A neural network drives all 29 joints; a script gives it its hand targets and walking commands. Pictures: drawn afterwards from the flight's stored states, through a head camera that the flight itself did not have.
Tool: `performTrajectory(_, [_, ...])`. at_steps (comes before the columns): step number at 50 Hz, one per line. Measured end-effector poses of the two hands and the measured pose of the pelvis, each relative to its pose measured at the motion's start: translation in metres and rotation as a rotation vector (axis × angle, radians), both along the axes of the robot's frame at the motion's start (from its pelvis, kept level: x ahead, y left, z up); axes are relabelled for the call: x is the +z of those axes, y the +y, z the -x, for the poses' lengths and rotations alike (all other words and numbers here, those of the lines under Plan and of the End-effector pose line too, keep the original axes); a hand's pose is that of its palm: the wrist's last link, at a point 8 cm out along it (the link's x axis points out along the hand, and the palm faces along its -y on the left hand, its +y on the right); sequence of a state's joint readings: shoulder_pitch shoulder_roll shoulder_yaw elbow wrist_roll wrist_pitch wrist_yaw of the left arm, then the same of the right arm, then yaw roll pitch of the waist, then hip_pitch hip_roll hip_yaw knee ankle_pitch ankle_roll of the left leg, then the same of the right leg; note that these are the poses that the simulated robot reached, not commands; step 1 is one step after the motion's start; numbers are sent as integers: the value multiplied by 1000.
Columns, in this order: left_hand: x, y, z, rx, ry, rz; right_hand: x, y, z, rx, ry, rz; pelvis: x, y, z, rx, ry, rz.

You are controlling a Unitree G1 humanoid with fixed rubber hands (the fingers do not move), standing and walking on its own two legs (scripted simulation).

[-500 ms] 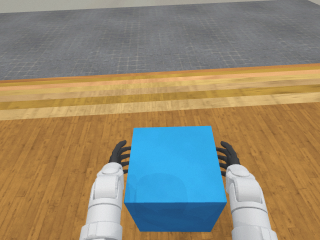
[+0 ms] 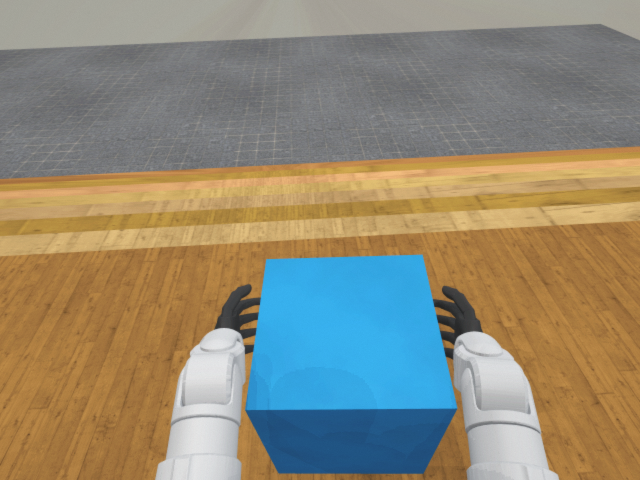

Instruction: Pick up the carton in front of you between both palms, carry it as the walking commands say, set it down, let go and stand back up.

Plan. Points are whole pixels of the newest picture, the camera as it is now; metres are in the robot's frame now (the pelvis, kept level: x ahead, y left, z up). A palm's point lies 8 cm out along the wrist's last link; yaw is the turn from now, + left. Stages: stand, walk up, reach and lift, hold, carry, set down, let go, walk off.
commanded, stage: hold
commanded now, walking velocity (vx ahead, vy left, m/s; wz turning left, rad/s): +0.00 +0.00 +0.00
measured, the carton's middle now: (347, 369) +0.29 +0.00 -0.02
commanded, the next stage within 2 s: carry in 0.30 s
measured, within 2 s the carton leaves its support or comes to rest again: neither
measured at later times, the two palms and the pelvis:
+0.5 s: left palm (221, 317) +0.31 +0.16 +0.06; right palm (454, 314) +0.31 -0.14 +0.07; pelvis +0.02 +0.01 -0.01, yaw +1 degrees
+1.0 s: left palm (228, 210) +0.51 +0.19 +0.09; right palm (408, 202) +0.52 -0.11 +0.09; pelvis +0.25 +0.03 -0.01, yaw +1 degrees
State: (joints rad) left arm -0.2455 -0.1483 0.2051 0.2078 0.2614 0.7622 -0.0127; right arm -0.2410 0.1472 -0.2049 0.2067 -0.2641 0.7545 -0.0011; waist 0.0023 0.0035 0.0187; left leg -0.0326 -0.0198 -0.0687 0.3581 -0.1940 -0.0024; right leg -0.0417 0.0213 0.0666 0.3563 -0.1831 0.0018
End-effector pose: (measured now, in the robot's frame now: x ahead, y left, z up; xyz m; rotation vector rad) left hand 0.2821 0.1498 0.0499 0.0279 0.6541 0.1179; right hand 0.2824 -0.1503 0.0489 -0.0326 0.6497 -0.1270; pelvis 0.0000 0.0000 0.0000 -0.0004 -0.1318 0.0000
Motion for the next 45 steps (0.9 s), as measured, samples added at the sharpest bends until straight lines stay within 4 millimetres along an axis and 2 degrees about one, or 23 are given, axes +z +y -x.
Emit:
performTrajectory(14, [0, 0, 2, 13, 0, 18, 0, 0, 2, -11, 0, -17, -2, 0, 11, 0, -8, -1])
performTrajectory(19, [3, 1, -5, 11, -8, 19, 4, 0, -5, -10, -8, -11, -4, 0, 4, 11, 73, 4])
performTrajectory(23, [10, 7, -17, 22, -44, 31, 14, 7, -20, -10, -44, -10, -8, 6, -8, 26, 126, -1])
performTrajectory(29, [24, 22, -46, 17, -22, 26, 27, 22, -48, -22, -22, -22, -7, 17, -42, -15, 179, 5])
performTrajectory(33, [33, 15, -78, 2, 17, 33, 34, 16, -70, -45, 17, -18, -2, 13, -70, -18, 208, 26])
performTrajectory(36, [36, 4, -103, 6, 3, 52, 34, 5, -93, -66, 2, -37, -10, 7, -97, -5, 212, 28])
performTrajectory(39, [30, -1, -120, 38, 25, 82, 31, -1, -115, -71, 23, -58, -11, 4, -126, 26, 227, 30])
performTrajectory(42, [27, 4, -137, 53, 69, 64, 31, 5, -140, -67, 69, -76, -4, 5, -155, 33, 236, 6])
performTrajectory(45, [32, 17, -163, 84, 72, 70, 35, 18, -174, -35, 73, -68, 0, 10, -187, 30, 236, -6])
